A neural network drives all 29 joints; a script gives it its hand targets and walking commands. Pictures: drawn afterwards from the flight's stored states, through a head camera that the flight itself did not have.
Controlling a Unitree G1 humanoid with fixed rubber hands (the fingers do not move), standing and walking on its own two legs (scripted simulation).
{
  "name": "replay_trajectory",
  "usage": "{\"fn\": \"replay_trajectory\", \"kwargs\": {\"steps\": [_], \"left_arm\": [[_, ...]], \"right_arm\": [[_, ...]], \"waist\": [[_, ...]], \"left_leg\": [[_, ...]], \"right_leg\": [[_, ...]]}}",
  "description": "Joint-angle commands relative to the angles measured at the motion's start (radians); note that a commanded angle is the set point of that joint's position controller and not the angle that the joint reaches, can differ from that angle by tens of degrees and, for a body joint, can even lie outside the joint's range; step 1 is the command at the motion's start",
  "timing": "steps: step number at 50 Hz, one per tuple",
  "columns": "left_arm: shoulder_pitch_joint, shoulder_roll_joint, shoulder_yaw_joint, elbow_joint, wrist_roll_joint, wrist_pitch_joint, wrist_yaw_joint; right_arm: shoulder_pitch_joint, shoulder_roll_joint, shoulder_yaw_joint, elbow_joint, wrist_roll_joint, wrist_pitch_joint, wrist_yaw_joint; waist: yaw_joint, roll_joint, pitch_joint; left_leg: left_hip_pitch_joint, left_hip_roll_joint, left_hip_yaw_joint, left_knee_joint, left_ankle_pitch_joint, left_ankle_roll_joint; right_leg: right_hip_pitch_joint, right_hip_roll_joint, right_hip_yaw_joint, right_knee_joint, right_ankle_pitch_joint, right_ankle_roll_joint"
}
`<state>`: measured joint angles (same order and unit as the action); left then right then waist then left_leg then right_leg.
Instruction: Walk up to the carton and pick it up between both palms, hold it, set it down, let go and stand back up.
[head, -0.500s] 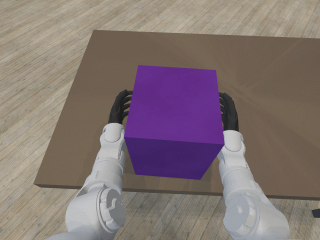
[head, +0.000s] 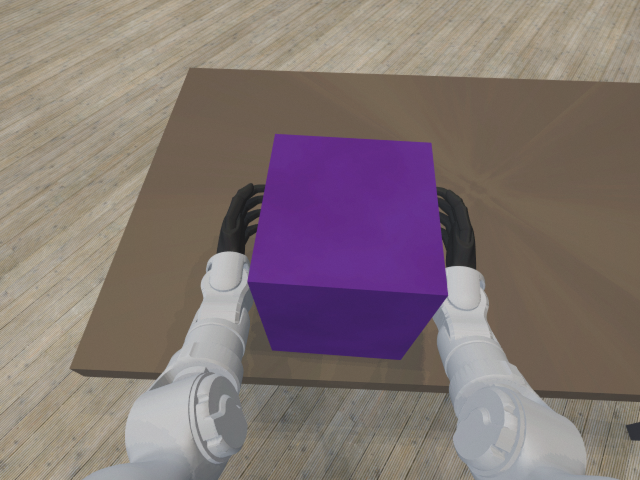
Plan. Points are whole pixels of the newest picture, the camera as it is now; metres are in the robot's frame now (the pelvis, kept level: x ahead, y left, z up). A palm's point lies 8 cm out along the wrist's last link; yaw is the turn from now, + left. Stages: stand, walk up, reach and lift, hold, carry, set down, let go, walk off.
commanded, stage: reach and lift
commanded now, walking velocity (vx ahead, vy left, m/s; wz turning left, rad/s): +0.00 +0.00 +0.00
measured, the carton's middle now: (343, 257) +0.42 +0.00 +0.00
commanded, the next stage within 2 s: none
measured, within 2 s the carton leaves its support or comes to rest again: leaves its support in 0.04 s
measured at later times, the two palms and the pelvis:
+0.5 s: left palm (234, 247) +0.41 +0.15 +0.03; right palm (457, 253) +0.40 -0.14 +0.04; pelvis -0.01 +0.00 +0.00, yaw +0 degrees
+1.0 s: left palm (225, 259) +0.38 +0.16 +0.04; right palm (457, 250) +0.39 -0.13 +0.06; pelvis -0.01 -0.01 -0.01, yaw +2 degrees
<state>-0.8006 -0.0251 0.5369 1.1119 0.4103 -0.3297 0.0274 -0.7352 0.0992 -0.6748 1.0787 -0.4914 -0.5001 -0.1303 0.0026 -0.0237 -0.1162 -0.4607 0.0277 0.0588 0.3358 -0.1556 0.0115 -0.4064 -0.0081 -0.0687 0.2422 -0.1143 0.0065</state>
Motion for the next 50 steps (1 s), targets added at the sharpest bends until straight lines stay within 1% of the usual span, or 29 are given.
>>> {"fn": "replay_trajectory", "kwargs": {"steps": [1,3,4,10,12,13,15,16,17,20,23,24,26,27,28,30,33,34,35,36,37,38,39,41,42,44,46,47,50], "left_arm": [[-0.572,-0.485,-0.248,0.012,0.023,-0.09,-0.052],[-0.567,-0.486,-0.238,0.019,0.036,-0.096,-0.055],[-0.569,-0.486,-0.246,0.029,0.042,-0.098,-0.052],[-0.616,-0.487,-0.258,0.041,0.011,-0.117,-0.04],[-0.608,-0.481,-0.267,0.046,0.007,-0.119,-0.037],[-0.619,-0.502,-0.267,0.048,0.007,-0.114,-0.037],[-0.624,-0.483,-0.269,0.036,0.01,-0.114,-0.033],[-0.627,-0.492,-0.299,0.061,-0.004,-0.116,-0.037],[-0.631,-0.499,-0.28,0.05,-0.012,-0.115,-0.043],[-0.604,-0.477,-0.284,0.071,-0.015,-0.123,-0.041],[-0.614,-0.486,-0.331,0.068,-0.043,-0.124,-0.039],[-0.618,-0.488,-0.348,0.053,-0.054,-0.123,-0.036],[-0.612,-0.508,-0.354,0.045,-0.076,-0.13,-0.041],[-0.63,-0.505,-0.375,0.031,-0.089,-0.136,-0.041],[-0.607,-0.525,-0.389,0.042,-0.095,-0.138,-0.044],[-0.597,-0.524,-0.412,0.039,-0.121,-0.141,-0.048],[-0.6,-0.545,-0.473,0.024,-0.151,-0.139,-0.05],[-0.607,-0.544,-0.481,0.036,-0.155,-0.134,-0.051],[-0.635,-0.553,-0.498,-0.002,-0.167,-0.131,-0.053],[-0.617,-0.558,-0.51,-0.006,-0.169,-0.124,-0.055],[-0.634,-0.578,-0.525,-0.008,-0.179,-0.123,-0.056],[-0.656,-0.58,-0.542,-0.024,-0.195,-0.124,-0.053],[-0.678,-0.581,-0.551,-0.031,-0.197,-0.126,-0.046],[-0.713,-0.602,-0.598,-0.083,-0.224,-0.134,-0.041],[-0.722,-0.611,-0.618,-0.103,-0.236,-0.135,-0.038],[-0.742,-0.64,-0.635,-0.107,-0.24,-0.124,-0.033],[-0.753,-0.659,-0.664,-0.155,-0.268,-0.117,-0.038],[-0.796,-0.676,-0.692,-0.197,-0.296,-0.111,-0.038],[-0.825,-0.709,-0.73,-0.222,-0.312,-0.081,-0.036]], "right_arm": [[-0.579,0.494,0.333,0.051,-0.113,-0.125,0.143],[-0.574,0.487,0.334,0.078,-0.12,-0.134,0.142],[-0.576,0.484,0.313,0.102,-0.117,-0.136,0.141],[-0.617,0.477,0.314,0.13,-0.124,-0.15,0.136],[-0.603,0.465,0.308,0.15,-0.111,-0.145,0.135],[-0.626,0.48,0.315,0.131,-0.115,-0.142,0.135],[-0.64,0.469,0.305,0.133,-0.105,-0.145,0.135],[-0.631,0.481,0.332,0.139,-0.092,-0.146,0.134],[-0.627,0.472,0.342,0.149,-0.09,-0.139,0.132],[-0.613,0.485,0.359,0.157,-0.077,-0.136,0.128],[-0.627,0.479,0.421,0.143,-0.033,-0.132,0.12],[-0.636,0.489,0.416,0.122,-0.015,-0.132,0.115],[-0.629,0.509,0.476,0.106,0.012,-0.126,0.106],[-0.636,0.509,0.497,0.108,0.036,-0.127,0.103],[-0.633,0.517,0.526,0.098,0.051,-0.131,0.101],[-0.618,0.517,0.587,0.095,0.091,-0.12,0.096],[-0.622,0.536,0.658,0.07,0.146,-0.096,0.086],[-0.631,0.525,0.676,0.076,0.165,-0.084,0.088],[-0.626,0.544,0.686,0.052,0.18,-0.074,0.084],[-0.624,0.557,0.71,0.028,0.194,-0.067,0.084],[-0.66,0.564,0.724,-0.007,0.19,-0.064,0.083],[-0.668,0.594,0.75,-0.017,0.224,-0.052,0.083],[-0.681,0.59,0.764,-0.028,0.243,-0.043,0.086],[-0.652,0.62,0.807,-0.029,0.247,-0.022,0.088],[-0.645,0.639,0.83,-0.033,0.268,-0.008,0.086],[-0.682,0.66,0.837,-0.086,0.286,0.017,0.078],[-0.688,0.684,0.887,-0.155,0.312,0.04,0.074],[-0.694,0.686,0.894,-0.159,0.332,0.058,0.073],[-0.718,0.722,0.921,-0.183,0.36,0.116,0.069]], "waist": [[0.007,0.014,-0.61],[-0.006,-0.014,-0.598],[-0.004,0.025,-0.602],[0.013,0.015,-0.667],[-0.006,0.034,-0.655],[0.007,0.039,-0.676],[0.016,0.046,-0.681],[0.001,0.051,-0.674],[0.005,0.029,-0.667],[0.002,0.017,-0.677],[0.011,0.049,-0.713],[0.0,0.046,-0.72],[0.002,0.01,-0.738],[-0.004,0.027,-0.73],[0.013,0.03,-0.756],[-0.007,0.017,-0.752],[-0.011,0.029,-0.732],[-0.004,0.056,-0.723],[-0.022,0.056,-0.72],[-0.009,0.038,-0.728],[-0.011,0.057,-0.741],[-0.007,0.047,-0.759],[-0.013,0.059,-0.797],[-0.03,0.078,-0.818],[-0.027,0.082,-0.838],[-0.03,0.08,-0.856],[-0.035,0.048,-0.883],[-0.057,0.081,-0.903],[-0.061,0.078,-0.873]], "left_leg": [[0.166,-0.002,0.057,0.011,0.406,-0.07],[0.179,0.0,0.044,-0.004,0.381,-0.064],[0.17,0.001,0.058,0.0,0.365,-0.071],[0.146,0.002,0.059,-0.011,0.296,-0.054],[0.161,-0.001,0.046,-0.009,0.264,-0.055],[0.169,-0.006,0.064,-0.01,0.277,-0.058],[0.174,0.002,0.047,0.001,0.293,-0.063],[0.189,0.0,0.059,0.01,0.286,-0.068],[0.194,-0.006,0.047,0.006,0.29,-0.059],[0.159,-0.007,0.043,0.003,0.279,-0.052],[0.177,-0.008,0.049,0.019,0.347,-0.075],[0.191,-0.007,0.042,0.028,0.375,-0.074],[0.19,-0.012,0.034,0.029,0.382,-0.063],[0.186,-0.011,0.024,0.041,0.398,-0.068],[0.192,-0.011,0.021,0.052,0.437,-0.069],[0.216,-0.012,0.006,0.063,0.484,-0.068],[0.231,-0.013,-0.008,0.09,0.522,-0.07],[0.228,-0.012,-0.01,0.086,0.501,-0.078],[0.249,-0.017,-0.02,0.09,0.508,-0.071],[0.257,-0.013,-0.023,0.099,0.514,-0.071],[0.239,-0.021,-0.03,0.105,0.506,-0.072],[0.237,-0.017,-0.032,0.113,0.496,-0.073],[0.267,-0.011,-0.038,0.13,0.538,-0.074],[0.245,-0.016,-0.054,0.131,0.498,-0.076],[0.25,-0.015,-0.055,0.141,0.528,-0.084],[0.243,-0.017,-0.065,0.15,0.53,-0.081],[0.235,-0.025,-0.077,0.167,0.549,-0.077],[0.235,-0.025,-0.083,0.173,0.53,-0.085],[0.221,-0.031,-0.085,0.152,0.479,-0.077]], "right_leg": [[0.423,0.013,-0.026,0.119,0.576,0.002],[0.408,0.017,-0.029,0.107,0.555,0.005],[0.401,0.019,-0.028,0.105,0.54,0.002],[0.373,0.022,-0.02,0.092,0.459,-0.019],[0.358,0.011,-0.017,0.086,0.404,-0.022],[0.355,0.023,-0.02,0.087,0.415,-0.023],[0.339,0.027,-0.029,0.093,0.417,-0.018],[0.32,0.024,-0.032,0.096,0.412,-0.017],[0.339,0.022,-0.025,0.088,0.416,-0.019],[0.378,0.014,-0.028,0.114,0.481,-0.005],[0.398,0.024,-0.015,0.121,0.526,-0.013],[0.383,0.029,-0.02,0.122,0.53,-0.01],[0.419,0.02,-0.009,0.135,0.616,-0.002],[0.42,0.019,-0.013,0.14,0.624,-0.003],[0.429,0.025,-0.005,0.149,0.659,0.002],[0.423,0.022,-0.006,0.163,0.711,0.002],[0.414,0.023,0.002,0.179,0.771,0.015],[0.402,0.023,0.01,0.168,0.742,0.016],[0.39,0.024,0.005,0.175,0.742,0.014],[0.383,0.038,-0.001,0.173,0.715,0.02],[0.384,0.034,-0.009,0.173,0.71,0.017],[0.391,0.036,0.008,0.174,0.694,0.022],[0.355,0.041,0.012,0.179,0.703,0.015],[0.372,0.04,0.016,0.188,0.71,0.014],[0.37,0.035,0.019,0.198,0.727,0.016],[0.364,0.042,0.024,0.204,0.717,0.023],[0.382,0.046,0.024,0.224,0.78,0.034],[0.388,0.043,0.023,0.221,0.743,0.035],[0.37,0.048,0.036,0.212,0.677,0.037]]}}
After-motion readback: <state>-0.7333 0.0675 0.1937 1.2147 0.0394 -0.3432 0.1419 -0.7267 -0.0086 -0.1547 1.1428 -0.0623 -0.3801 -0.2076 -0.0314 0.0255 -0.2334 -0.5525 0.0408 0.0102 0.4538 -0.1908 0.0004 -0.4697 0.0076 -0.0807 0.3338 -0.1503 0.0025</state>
